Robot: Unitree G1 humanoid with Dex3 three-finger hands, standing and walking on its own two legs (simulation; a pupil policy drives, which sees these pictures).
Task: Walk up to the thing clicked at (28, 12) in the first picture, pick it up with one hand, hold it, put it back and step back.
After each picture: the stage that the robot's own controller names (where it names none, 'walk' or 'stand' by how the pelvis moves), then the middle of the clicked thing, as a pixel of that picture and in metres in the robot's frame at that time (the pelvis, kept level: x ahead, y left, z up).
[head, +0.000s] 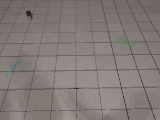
stand; (29, 15) +2.00 +0.69 -0.72
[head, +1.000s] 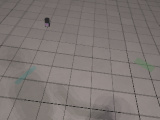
walk; (47, 22) +1.92 +0.33 -0.69
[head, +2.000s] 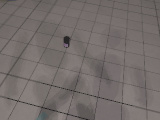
walk; (66, 42) +1.30 +0.11 -0.71
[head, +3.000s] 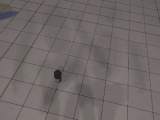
walk; (57, 76) +0.85 +0.16 -0.71
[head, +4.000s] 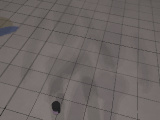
walk; (56, 107) +0.58 +0.16 -0.71
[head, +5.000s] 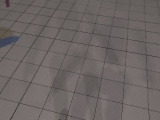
stand; out of the picture +0.43 +0.16 -0.70
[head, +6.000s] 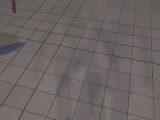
stand; out of the picture +0.39 +0.15 -0.72
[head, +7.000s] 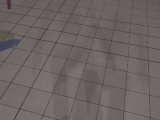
stand; out of the picture +0.38 +0.16 -0.73
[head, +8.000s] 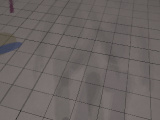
stand; out of the picture +0.39 +0.17 -0.73
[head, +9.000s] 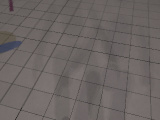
stand; out of the picture +0.38 +0.16 -0.73
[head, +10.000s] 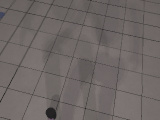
go down; (51, 114) +0.40 +0.17 -0.68
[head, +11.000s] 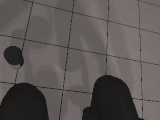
go down; (14, 58) +0.46 +0.22 -0.28
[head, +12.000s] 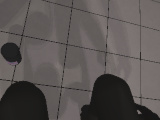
close in; (12, 54) +0.46 +0.23 -0.28
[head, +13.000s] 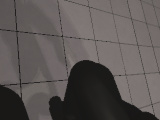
close; out of the picture +0.44 +0.27 -0.22
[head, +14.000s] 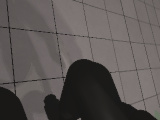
close; out of the picture +0.44 +0.27 -0.22
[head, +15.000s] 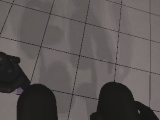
lift; (15, 79) +0.33 +0.23 -0.10
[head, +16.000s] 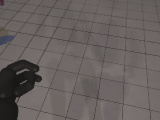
close; out of the picture +0.26 +0.16 -0.66
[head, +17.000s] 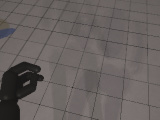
hold; out of the picture +0.25 +0.19 -0.67
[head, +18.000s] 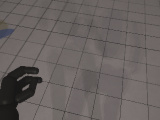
stand; out of the picture +0.26 +0.18 -0.68
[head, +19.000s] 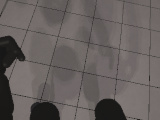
crouch; (38, 109) +0.29 +0.20 -0.45
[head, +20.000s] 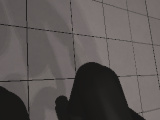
lower; out of the picture +0.29 +0.24 -0.23
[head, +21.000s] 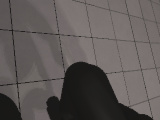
lower; out of the picture +0.28 +0.24 -0.24
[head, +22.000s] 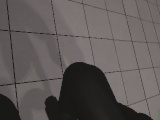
lower; out of the picture +0.28 +0.25 -0.24
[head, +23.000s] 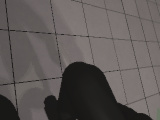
lower; out of the picture +0.29 +0.25 -0.24
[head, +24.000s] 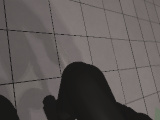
lower; out of the picture +0.29 +0.25 -0.24
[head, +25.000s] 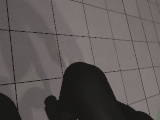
open; out of the picture +0.28 +0.25 -0.24
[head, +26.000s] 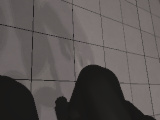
stand; out of the picture +0.30 +0.23 -0.25
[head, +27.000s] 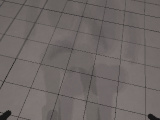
stand; out of the picture +0.27 +0.18 -0.59
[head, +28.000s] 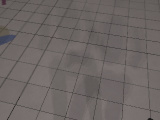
stand; out of the picture +0.25 +0.18 -0.66
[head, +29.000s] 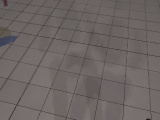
stand; out of the picture +0.25 +0.18 -0.67
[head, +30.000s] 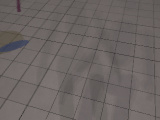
stand; out of the picture +0.27 +0.17 -0.72
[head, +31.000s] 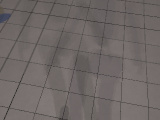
walk; out of the picture +0.31 +0.14 -0.70
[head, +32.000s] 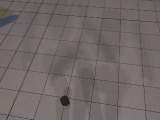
walk; (65, 102) +0.54 +0.17 -0.71
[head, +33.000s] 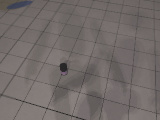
stand; (63, 69) +0.90 +0.16 -0.70
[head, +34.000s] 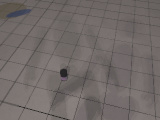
stand; (63, 75) +0.91 +0.16 -0.71
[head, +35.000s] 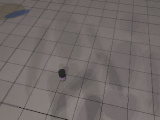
stand; (62, 75) +0.91 +0.17 -0.73
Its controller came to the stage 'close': yes
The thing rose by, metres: 0.23
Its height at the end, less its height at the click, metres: +0.00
